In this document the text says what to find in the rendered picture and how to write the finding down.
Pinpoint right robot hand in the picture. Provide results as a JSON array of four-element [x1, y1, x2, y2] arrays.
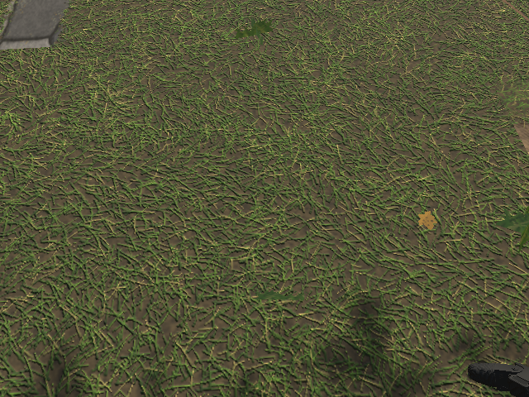
[[468, 362, 529, 397]]

